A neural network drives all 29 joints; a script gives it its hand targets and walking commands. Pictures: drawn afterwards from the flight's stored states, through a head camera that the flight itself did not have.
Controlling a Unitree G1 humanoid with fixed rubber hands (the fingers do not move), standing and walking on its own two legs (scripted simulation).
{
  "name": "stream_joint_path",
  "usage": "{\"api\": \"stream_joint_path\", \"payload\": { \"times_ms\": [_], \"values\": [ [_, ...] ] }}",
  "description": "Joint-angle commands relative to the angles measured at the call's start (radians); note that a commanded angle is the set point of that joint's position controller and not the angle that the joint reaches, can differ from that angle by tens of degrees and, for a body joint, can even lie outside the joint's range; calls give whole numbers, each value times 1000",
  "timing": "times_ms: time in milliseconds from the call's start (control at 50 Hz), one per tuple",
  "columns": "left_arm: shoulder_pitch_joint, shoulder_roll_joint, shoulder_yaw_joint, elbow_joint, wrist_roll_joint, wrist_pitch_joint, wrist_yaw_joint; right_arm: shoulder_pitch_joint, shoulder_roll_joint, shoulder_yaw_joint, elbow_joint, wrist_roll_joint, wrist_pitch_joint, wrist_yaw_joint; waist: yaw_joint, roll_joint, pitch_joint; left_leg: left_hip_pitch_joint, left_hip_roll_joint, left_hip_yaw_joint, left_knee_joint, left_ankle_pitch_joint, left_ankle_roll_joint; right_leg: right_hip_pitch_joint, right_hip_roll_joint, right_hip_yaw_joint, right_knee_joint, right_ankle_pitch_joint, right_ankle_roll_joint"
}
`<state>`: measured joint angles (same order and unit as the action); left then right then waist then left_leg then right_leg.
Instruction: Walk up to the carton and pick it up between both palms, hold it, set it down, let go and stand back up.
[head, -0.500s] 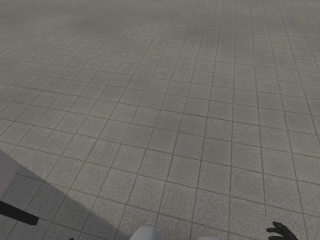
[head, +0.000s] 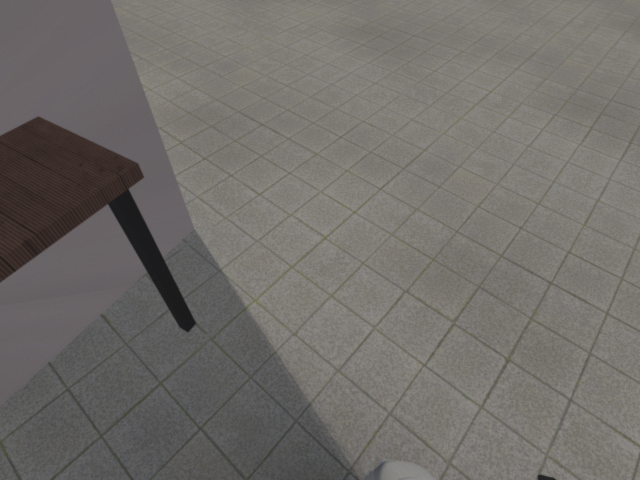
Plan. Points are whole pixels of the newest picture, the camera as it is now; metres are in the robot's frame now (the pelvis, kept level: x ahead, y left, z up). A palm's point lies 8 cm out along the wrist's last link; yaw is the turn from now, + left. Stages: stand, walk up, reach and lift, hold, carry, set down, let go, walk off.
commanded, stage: walk up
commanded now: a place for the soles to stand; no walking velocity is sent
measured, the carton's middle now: out of the picture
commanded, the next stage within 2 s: none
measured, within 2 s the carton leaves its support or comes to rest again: neither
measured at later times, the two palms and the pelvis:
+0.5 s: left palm out of the picture -0.09 +0.39 -0.13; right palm (405, 432) +0.19 -0.10 -0.10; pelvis -0.01 +0.11 -0.01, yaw +28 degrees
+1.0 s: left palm out of the picture -0.15 +0.43 -0.09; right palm (223, 357) +0.33 +0.15 -0.11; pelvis +0.06 +0.23 +0.00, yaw +49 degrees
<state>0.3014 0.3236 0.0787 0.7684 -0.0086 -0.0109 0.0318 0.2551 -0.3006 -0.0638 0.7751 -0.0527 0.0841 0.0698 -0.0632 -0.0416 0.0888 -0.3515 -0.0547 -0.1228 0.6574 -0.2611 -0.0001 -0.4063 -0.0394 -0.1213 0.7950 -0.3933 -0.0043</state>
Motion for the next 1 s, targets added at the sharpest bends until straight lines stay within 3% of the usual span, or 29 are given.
{"api": "stream_joint_path", "payload": {
  "times_ms": [0,20,40,60,80,100,140,200,280,320,340,360,380,400,420,440,460,520,580,620,640,660,680,700,740,800,860,920,980],
  "values": [
    [184,82,29,-67,18,-30,18,-136,-180,-35,-118,10,-11,5,112,176,-114,-224,125,-249,-173,-81,166,367,4,31,-298,184,-17],
    [236,147,40,-63,47,-32,29,-82,-117,-17,-127,12,-9,6,128,-4,-142,-352,33,-182,-30,-246,90,504,-138,219,-445,33,-56],
    [197,249,60,-79,84,-26,42,-19,-55,-8,-150,-9,-6,5,108,-220,-120,-405,-37,-25,296,-284,-9,413,-464,533,-620,-334,-152],
    [102,268,71,-80,93,-22,53,-25,-146,-30,-139,-48,11,-5,78,-141,-39,-372,56,-32,470,-240,-32,212,-590,641,-701,-437,-233],
    [40,212,51,-81,92,-29,53,-17,-190,-41,-116,-55,13,1,54,-65,19,-334,91,-45,510,-185,-38,152,-543,536,-683,-350,-241],
    [14,161,34,-76,89,-39,49,-1,-193,-44,-98,-46,8,10,38,-42,53,-329,112,-50,508,-116,-43,155,-460,388,-642,-243,-214],
    [-4,138,29,-77,88,-46,44,37,-169,-38,-77,-26,-4,29,26,-74,24,-272,139,-6,514,-57,-53,152,-387,193,-603,-160,-185],
    [11,165,48,-63,90,-48,43,-23,-122,-22,-91,-4,-6,54,53,-130,14,-248,185,55,438,-87,-61,180,-409,74,-597,-161,-215],
    [44,215,64,-48,100,-47,45,-96,-100,-24,-109,25,-23,67,86,-130,23,-127,201,111,223,-185,-25,158,-431,-41,-582,-236,-210],
    [12,243,74,-49,106,-37,42,-35,-88,-33,-87,33,-38,67,51,-146,-22,28,170,197,122,-191,1,118,-415,-120,-516,-260,-189],
    [-12,231,68,-55,102,-28,39,20,-101,-46,-63,32,-49,61,16,-87,-43,153,144,227,32,-129,22,51,-393,-161,-437,-299,-167],
    [-5,182,55,-53,96,-18,33,95,-125,-64,-21,31,-61,46,-22,34,-71,270,89,251,-19,-117,41,-14,-329,-213,-288,-341,-135],
    [5,119,36,-58,85,-5,20,192,-167,-86,21,35,-71,22,-71,208,-85,332,51,178,-95,-173,77,-70,-239,-270,-29,-331,-82],
    [-30,46,2,-114,63,5,-2,226,-262,-101,18,37,-75,1,-112,437,-11,277,187,-205,-282,-422,163,-268,-134,-225,275,-358,-23],
    [-72,66,1,-174,13,13,-16,122,-328,-100,-21,43,-68,-15,-87,421,31,117,332,-548,-474,-665,274,-346,-74,-27,344,-344,5],
    [-106,116,8,-182,-1,16,-24,54,-311,-90,-13,59,-60,-28,-74,324,85,72,338,-517,-518,-698,295,-334,-100,59,351,-287,-3],
    [-54,129,11,-165,-6,6,-26,39,-283,-71,-18,45,-60,-39,-44,302,54,147,308,-440,-461,-575,285,-346,-103,71,349,-213,-14],
    [85,138,14,-105,8,-29,-26,-33,-209,-43,-72,11,-54,-47,1,271,-19,84,260,-303,-368,-395,280,-184,-104,43,194,-129,-12],
    [115,96,9,-122,10,-36,-21,-34,-174,-32,-79,7,-53,-33,14,256,-7,-12,238,-282,-335,-237,268,-60,-71,38,51,-56,-10],
    [202,89,14,-120,18,-46,-13,-84,-150,-21,-87,15,-43,-23,76,145,-32,-176,170,-205,-231,-208,207,199,-29,12,-141,142,-30],
    [291,88,21,-102,32,-51,-4,-110,-132,-11,-97,17,-41,-19,126,98,-55,-283,126,-175,-154,-280,162,366,-12,-4,-218,217,-34],
    [360,124,35,-98,58,-52,8,-81,-87,0,-107,12,-41,-16,157,-15,-77,-418,56,-127,5,-385,95,521,-78,116,-293,91,-58],
    [372,266,63,-147,89,-54,27,-12,-33,17,-145,9,-45,-14,173,-289,-82,-508,-98,34,402,-354,-13,480,-493,727,-635,-459,-156],
    [276,216,55,-149,90,-43,48,12,-156,-20,-124,-30,-31,-26,107,-76,9,-479,17,-45,558,-275,-24,318,-559,783,-684,-569,-183],
    [149,152,31,-158,79,-49,48,41,-163,-28,-94,-35,-12,-10,64,-43,97,-457,100,-25,596,-144,-51,228,-476,533,-616,-388,-219],
    [131,125,18,-139,82,-69,38,21,-114,-23,-102,-15,-22,16,79,-95,62,-366,145,10,528,-87,-68,220,-407,248,-599,-122,-228],
    [156,145,22,-114,81,-75,36,-36,-63,-10,-125,11,-35,29,98,-105,68,-336,175,40,374,-85,-55,267,-408,99,-592,32,-238],
    [157,165,26,-111,76,-70,33,-77,-26,-4,-140,18,-55,39,103,-120,49,-195,168,115,183,-45,-18,245,-377,-61,-558,129,-211],
    [132,184,34,-116,70,-53,37,-59,-21,-18,-135,16,-80,43,71,-118,30,-5,122,184,84,-15,26,176,-378,-144,-493,146,-197]
  ]
}}
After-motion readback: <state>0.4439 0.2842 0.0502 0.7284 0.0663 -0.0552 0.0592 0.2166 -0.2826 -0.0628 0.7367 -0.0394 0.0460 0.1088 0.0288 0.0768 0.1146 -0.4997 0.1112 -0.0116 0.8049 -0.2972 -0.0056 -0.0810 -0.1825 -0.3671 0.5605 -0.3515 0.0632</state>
